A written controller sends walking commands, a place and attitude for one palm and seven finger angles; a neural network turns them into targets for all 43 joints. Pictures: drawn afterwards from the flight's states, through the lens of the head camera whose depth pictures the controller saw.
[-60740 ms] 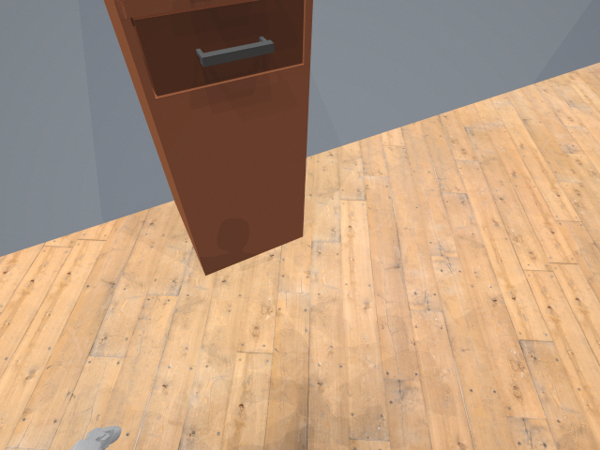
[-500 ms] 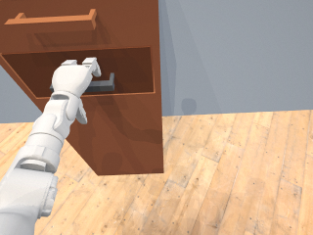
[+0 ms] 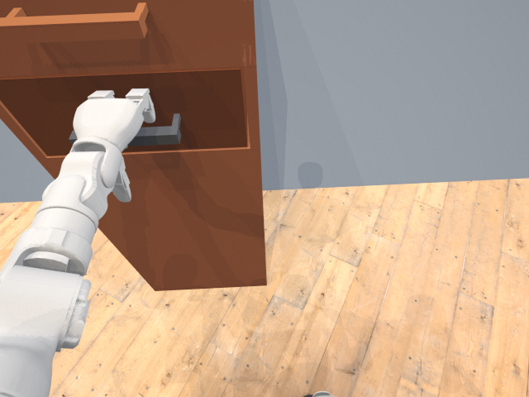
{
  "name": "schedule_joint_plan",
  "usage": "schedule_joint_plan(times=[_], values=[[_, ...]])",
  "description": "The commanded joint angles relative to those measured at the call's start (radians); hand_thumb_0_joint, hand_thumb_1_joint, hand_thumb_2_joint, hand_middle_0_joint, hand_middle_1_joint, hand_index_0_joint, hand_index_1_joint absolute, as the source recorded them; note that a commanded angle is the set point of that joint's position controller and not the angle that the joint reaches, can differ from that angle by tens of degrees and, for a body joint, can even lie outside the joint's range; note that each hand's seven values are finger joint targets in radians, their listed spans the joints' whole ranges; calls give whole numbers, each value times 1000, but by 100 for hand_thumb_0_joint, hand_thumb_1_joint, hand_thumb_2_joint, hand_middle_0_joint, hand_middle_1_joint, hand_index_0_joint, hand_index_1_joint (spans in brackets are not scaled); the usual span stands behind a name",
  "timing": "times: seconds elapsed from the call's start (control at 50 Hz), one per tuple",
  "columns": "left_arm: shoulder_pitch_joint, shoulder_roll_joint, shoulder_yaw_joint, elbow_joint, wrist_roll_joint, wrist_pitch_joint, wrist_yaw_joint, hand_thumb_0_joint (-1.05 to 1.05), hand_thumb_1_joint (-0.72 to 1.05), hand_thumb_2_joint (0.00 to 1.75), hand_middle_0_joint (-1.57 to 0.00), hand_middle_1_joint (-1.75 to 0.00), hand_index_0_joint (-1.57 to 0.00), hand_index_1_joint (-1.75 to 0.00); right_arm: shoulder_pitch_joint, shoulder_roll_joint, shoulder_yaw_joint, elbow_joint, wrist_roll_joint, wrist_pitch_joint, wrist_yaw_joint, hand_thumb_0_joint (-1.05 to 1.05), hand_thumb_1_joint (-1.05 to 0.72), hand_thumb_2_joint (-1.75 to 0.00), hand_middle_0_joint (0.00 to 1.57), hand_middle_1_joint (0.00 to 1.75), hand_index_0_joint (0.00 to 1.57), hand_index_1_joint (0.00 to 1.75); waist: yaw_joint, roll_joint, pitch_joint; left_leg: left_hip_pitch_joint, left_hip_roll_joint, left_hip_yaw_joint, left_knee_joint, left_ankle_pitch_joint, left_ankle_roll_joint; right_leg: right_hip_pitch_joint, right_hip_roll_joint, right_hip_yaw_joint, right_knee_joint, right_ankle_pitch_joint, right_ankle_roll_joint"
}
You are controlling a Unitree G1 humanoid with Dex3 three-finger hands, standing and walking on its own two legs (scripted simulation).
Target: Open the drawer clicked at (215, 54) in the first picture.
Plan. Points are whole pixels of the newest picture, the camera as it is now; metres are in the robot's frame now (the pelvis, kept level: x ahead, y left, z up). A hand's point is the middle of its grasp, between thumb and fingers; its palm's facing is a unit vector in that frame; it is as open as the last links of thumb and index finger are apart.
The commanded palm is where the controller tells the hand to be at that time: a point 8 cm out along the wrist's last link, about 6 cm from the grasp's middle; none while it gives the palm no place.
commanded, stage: lower the fingers behind the handle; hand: left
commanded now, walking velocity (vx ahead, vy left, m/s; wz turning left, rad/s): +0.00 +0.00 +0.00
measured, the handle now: (128, 129) +0.52 +0.23 +0.10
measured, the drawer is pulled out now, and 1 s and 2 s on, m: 0.00 0.00 0.00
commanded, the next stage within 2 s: lift the fingers back up to retry in 0.02 s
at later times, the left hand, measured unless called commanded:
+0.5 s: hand (120, 143) +0.48 +0.22 +0.11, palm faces -0.02 +0.01 -1.00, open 13.7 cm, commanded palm +0.46 +0.26 +0.19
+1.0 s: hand (100, 125) +0.48 +0.24 +0.15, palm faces -0.01 -0.01 -1.00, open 13.7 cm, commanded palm +0.45 +0.26 +0.22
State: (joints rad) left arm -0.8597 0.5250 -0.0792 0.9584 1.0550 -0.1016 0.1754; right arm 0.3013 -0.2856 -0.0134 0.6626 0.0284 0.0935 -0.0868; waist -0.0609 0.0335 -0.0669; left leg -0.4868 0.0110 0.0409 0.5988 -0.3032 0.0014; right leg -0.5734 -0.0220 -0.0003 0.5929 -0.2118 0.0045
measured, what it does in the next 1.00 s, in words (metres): stands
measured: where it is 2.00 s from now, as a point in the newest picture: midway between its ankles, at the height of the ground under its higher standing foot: outside the picture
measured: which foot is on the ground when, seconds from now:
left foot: down 0.00-1.00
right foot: down 0.00-1.00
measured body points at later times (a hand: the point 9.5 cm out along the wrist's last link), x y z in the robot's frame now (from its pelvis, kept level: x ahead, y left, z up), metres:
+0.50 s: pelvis +0.00 +0.00 +0.00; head +0.07 -0.02 +0.45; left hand +0.47 +0.22 +0.16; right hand +0.08 -0.27 -0.13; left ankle -0.01 +0.12 -0.73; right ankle +0.04 -0.12 -0.73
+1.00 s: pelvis +0.03 +0.02 +0.01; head +0.07 -0.01 +0.46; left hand +0.47 +0.24 +0.20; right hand +0.16 -0.24 -0.12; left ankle -0.01 +0.12 -0.73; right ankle +0.04 -0.12 -0.73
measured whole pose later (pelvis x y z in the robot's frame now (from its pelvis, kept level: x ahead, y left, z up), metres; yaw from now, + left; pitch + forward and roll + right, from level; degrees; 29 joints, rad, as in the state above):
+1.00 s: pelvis +0.03 +0.02 +0.01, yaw +1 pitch +7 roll +0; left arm -0.77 0.53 -0.08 0.73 0.97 -0.11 -0.01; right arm 0.22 -0.26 0.00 0.66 0.04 0.10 -0.07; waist 0.00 0.06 -0.05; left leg -0.30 -0.01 0.03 0.47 -0.29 0.02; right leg -0.39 -0.04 -0.01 0.47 -0.21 0.02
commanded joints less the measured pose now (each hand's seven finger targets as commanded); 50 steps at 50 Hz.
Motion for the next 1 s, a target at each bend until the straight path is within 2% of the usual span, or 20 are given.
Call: schedule_joint_plan(times=[0.0, 0.04, 0.06, 0.1, 0.14, 0.18, 0.24, 0.26, 0.34, 0.38, 0.44, 0.48, 0.54, 0.7, 0.74, 0.78, 0.82, 0.86, 0.94, 0.98], values=[[-365, 287, 78, -60, 0, 48, 5, 0, -50, 30, -30, -120, -30, -120, 41, -131, -49, -90, 0, -37, -9, 0, -90, -90, 20, 30, 20, 30, -3, -75, -281, 2, -33, 14, -87, 50, 36, 239, 25, 7, -89, 6, -18], [-378, 331, 117, -81, -1, 35, 9, 0, -50, 30, -30, -120, -30, -120, 45, -137, -53, -86, 0, -40, -10, 0, -90, -90, 20, 30, 20, 30, 4, -96, -315, -2, -34, 15, -81, 67, 40, 272, 25, 16, -89, 23, -16], [-363, 339, 120, -78, 0, 36, 12, 0, -50, 30, -30, -120, -30, -120, 47, -133, -53, -85, -1, -39, -8, 0, -90, -90, 20, 30, 20, 30, 11, -73, -325, -5, -35, 21, -81, 66, 40, 285, 21, 21, -88, 30, -15], [-363, 307, 90, -64, -4, 39, 9, 0, -50, 30, -30, -120, -30, -120, 44, -133, -49, -83, 3, -40, -9, 0, -90, -90, 20, 30, 20, 30, -1, -96, -291, -26, -36, 20, -84, 40, 39, 272, 20, 20, -94, 10, -12], [-402, 363, 129, -93, -7, 31, 12, 0, -50, 30, -30, -120, -30, -120, 36, -138, -51, -82, 6, -43, -11, 0, -90, -90, 20, 30, 20, 30, -1, -93, -284, -27, -36, 18, -89, 17, 42, 276, 18, 29, -109, -28, -11], [-426, 424, 168, -112, -2, 26, 20, 0, -50, 30, -30, -120, -30, -120, 33, -134, -50, -81, 4, -45, -15, 0, -90, -90, 20, 30, 20, 30, 14, -65, -326, -27, -39, 18, -91, 20, 44, 314, 14, 39, -103, -25, -10], [-484, 437, 175, -156, -6, 15, 20, 0, -50, 30, -30, -120, -30, -120, 33, -132, -51, -79, 4, -49, -21, 0, -90, -90, 20, 30, 20, 30, 3, -67, -362, -2, -36, 13, -91, 49, 43, 337, 13, 40, -105, 6, -8], [-475, 448, 182, -161, -8, 13, 21, 0, -50, 30, -30, -120, -30, -120, 29, -129, -51, -81, 7, -49, -21, 0, -90, -90, 20, 30, 20, 30, 11, -37, -362, 2, -40, 14, -95, 49, 43, 334, 17, 36, -100, 9, -8], [-512, 481, 211, -200, -21, 3, 23, 0, -50, 30, -30, -120, -30, -120, 14, -128, -49, -82, 7, -52, -28, 0, -90, -90, 20, 30, 20, 30, 9, -59, -379, 24, -38, 10, -97, 75, 44, 369, 14, 42, -107, 35, -7], [-510, 495, 226, -238, -27, -4, 25, 0, -50, 30, -30, -120, -30, -120, 8, -122, -50, -86, 9, -54, -30, 0, -90, -90, 20, 30, 20, 30, 25, -31, -405, 44, -43, 13, -102, 104, 44, 396, 15, 38, -99, 77, -8], [-559, 465, 211, -302, -34, -20, 27, 0, -50, 30, -30, -120, -30, -120, 0, -118, -53, -91, 8, -57, -29, 0, -90, -90, 20, 30, 20, 30, 18, -3, -431, 105, -40, 2, -108, 160, 42, 386, 23, 21, -95, 113, -15], [-545, 485, 239, -334, -38, -23, 34, 0, -50, 30, -30, -120, -30, -120, -9, -115, -55, -89, 5, -59, -25, 0, -90, -90, 20, 30, 20, 30, 35, 30, -443, 135, -41, 2, -112, 195, 40, 398, 26, 17, -92, 151, -18], [-586, 443, 210, -407, -42, -26, 33, 0, -50, 30, -30, -120, -30, -120, -18, -113, -58, -92, 3, -62, -20, 0, -90, -90, 20, 30, 20, 30, 27, 35, -476, 194, -39, -4, -113, 275, 37, 406, 31, 6, -93, 207, -23], [-559, 358, 143, -435, -78, 53, -35, 0, -50, 30, -30, -120, -30, -120, -53, -118, -53, -86, 11, -53, 1, 0, -90, -90, 20, 30, 20, 30, 33, 35, -417, 279, -30, -18, -145, 365, 27, 394, 36, -20, -120, 243, -30], [-522, 371, 155, -408, -84, 59, -65, 0, -50, 30, -30, -120, -30, -120, -55, -126, -50, -85, 11, -45, 1, 0, -90, -90, 20, 30, 20, 30, 35, -7, -394, 268, -28, -18, -150, 385, 26, 417, 33, -21, -128, 264, -33], [-474, 362, 158, -424, -90, 58, -92, 0, -50, 30, -30, -120, -30, -120, -63, -121, -46, -94, 10, -38, 3, 0, -90, -90, 20, 30, 20, 30, 54, -9, -391, 271, -29, -16, -154, 418, 26, 432, 31, -25, -122, 294, -34], [-471, 348, 145, -408, -90, 52, -112, 0, -50, 30, -30, -120, -30, -120, -69, -120, -42, -93, 11, -31, 3, 0, -90, -90, 20, 30, 20, 30, 48, -32, -350, 259, -28, -17, -162, 391, 26, 416, 30, -28, -130, 274, -32], [-445, 371, 168, -411, -91, 40, -124, 0, -50, 30, -30, -120, -30, -120, -76, -120, -42, -100, 12, -27, 4, 0, -90, -90, 20, 30, 20, 30, 57, -29, -341, 254, -30, -14, -162, 394, 27, 425, 30, -25, -130, 276, -33], [-430, 382, 179, -438, -84, 22, -131, 0, -50, 30, -30, -120, -30, -120, -77, -120, -45, -106, 6, -21, 6, 0, -90, -90, 20, 30, 20, 30, 67, -15, -377, 265, -31, -9, -152, 439, 25, 445, 29, -20, -127, 308, -36], [-432, 355, 163, -482, -83, 16, -126, 0, -50, 30, -30, -120, -30, -120, -74, -112, -48, -106, 3, -21, 13, 0, -90, -90, 20, 30, 20, 30, 71, 15, -404, 294, -27, -15, -144, 493, 20, 432, 32, -24, -115, 331, -37]])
